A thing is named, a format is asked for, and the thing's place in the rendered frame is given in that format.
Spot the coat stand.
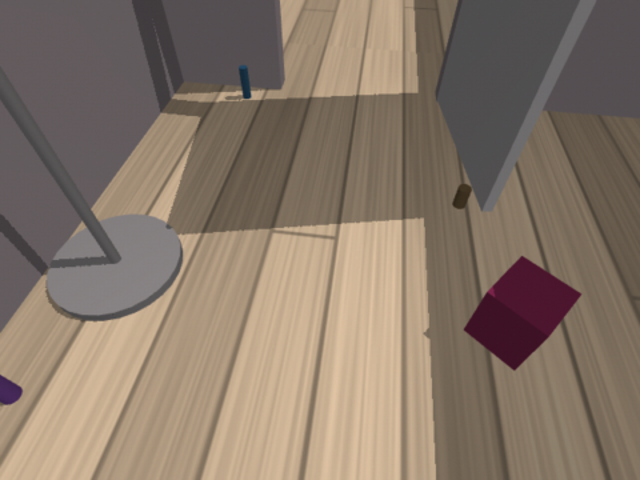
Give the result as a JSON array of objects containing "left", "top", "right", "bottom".
[{"left": 0, "top": 66, "right": 183, "bottom": 321}]

